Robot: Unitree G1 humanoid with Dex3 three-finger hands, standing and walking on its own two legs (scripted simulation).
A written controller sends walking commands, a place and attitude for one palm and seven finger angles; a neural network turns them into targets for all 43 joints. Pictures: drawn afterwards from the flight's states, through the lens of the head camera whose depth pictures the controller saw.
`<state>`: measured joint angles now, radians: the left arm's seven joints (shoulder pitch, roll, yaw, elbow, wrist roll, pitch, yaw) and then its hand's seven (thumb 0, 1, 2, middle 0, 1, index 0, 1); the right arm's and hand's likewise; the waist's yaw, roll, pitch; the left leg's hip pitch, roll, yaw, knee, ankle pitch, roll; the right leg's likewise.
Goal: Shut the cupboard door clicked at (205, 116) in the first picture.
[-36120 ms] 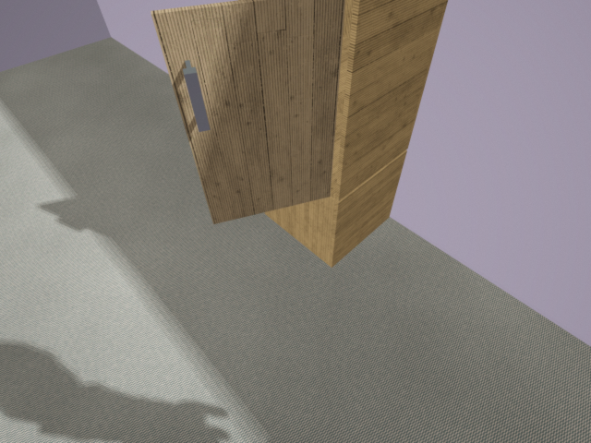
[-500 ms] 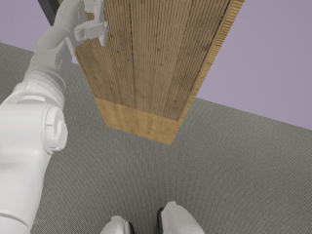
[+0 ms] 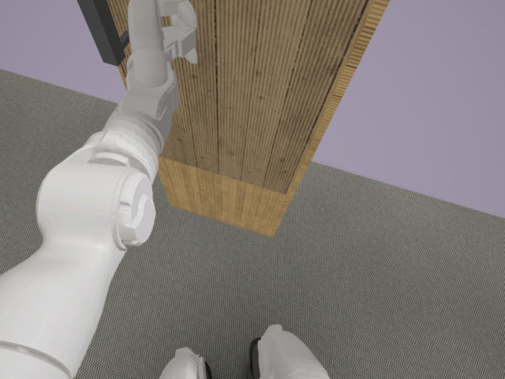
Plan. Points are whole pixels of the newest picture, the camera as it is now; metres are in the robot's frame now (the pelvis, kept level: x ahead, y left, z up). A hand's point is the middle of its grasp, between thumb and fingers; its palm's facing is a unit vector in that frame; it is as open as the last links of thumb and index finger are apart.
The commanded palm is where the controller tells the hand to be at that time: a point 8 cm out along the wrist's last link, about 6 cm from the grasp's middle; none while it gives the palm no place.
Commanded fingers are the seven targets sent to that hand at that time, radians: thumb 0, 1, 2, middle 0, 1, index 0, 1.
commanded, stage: pull the fist back off the door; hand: left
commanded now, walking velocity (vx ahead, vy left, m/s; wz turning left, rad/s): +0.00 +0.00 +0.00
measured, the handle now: (107, 11) +0.64 +0.10 +0.15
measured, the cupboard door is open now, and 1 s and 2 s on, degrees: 0 0 0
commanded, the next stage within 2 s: draw the hand back to the body in 0.58 s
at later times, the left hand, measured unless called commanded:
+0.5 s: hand (197, 63) +0.53 -0.01 +0.14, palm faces -0.06 -1.00 -0.02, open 3.1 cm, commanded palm +0.49 +0.04 +0.15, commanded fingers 0.00 0.90 0.90 -1.30 -1.50 -1.30 -1.50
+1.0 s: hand (147, 106) +0.44 +0.06 +0.16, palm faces -0.03 -1.00 -0.04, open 3.1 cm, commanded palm +0.40 +0.10 +0.18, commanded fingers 0.00 0.90 0.90 -1.30 -1.50 -1.30 -1.50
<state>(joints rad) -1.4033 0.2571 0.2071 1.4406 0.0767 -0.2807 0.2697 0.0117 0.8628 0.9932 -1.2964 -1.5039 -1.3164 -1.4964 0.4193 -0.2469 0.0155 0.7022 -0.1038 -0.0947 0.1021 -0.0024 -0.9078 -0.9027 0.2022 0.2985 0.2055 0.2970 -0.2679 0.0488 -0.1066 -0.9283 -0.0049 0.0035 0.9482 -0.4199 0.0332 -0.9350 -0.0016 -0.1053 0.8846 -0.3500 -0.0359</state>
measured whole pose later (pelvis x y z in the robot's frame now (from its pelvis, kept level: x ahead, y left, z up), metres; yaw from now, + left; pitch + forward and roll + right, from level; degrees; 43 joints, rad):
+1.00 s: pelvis +0.02 -0.02 +0.04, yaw -3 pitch +7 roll +1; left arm -0.55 0.12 0.10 0.69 -0.11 -0.22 0.05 0.01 0.90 0.90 -1.30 -1.50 -1.30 -1.50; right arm 0.33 -0.24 0.00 0.61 0.03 0.00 0.02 0.00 -0.91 -0.90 0.20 0.30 0.20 0.30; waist -0.04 0.05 -0.08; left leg -0.39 0.01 0.07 0.62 -0.34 0.01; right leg -0.45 0.03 -0.03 0.63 -0.29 -0.05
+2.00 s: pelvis +0.03 +0.01 +0.06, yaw -1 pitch -5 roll -1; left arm 0.48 0.35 0.36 -0.34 -0.06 -0.08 0.12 0.01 0.89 0.90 -0.32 -0.43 -0.32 -0.42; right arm 0.22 -0.24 0.01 0.63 0.01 -0.06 -0.06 0.01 -0.91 -0.90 0.20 0.30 0.20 0.30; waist 0.07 0.08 0.00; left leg -0.06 -0.03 0.03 0.41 -0.26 0.05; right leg -0.09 0.00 -0.06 0.38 -0.21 -0.01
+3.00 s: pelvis -0.04 +0.03 +0.04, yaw -2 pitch -1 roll +0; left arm 0.50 0.40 0.43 -0.43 -0.01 -0.18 0.16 0.01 0.89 0.90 -0.21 -0.31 -0.21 -0.30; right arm 0.24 -0.23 0.01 0.54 0.02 -0.01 -0.08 0.01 -0.90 -0.90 0.20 0.30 0.21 0.30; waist 0.00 0.02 -0.01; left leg -0.37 -0.03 0.08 0.67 -0.30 0.08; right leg -0.41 -0.02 -0.02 0.64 -0.22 0.01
